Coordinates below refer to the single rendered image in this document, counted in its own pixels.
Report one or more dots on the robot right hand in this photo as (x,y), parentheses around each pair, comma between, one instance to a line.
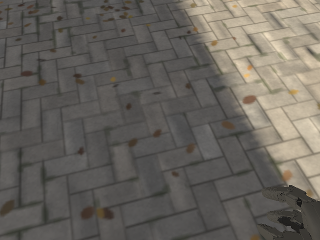
(305,223)

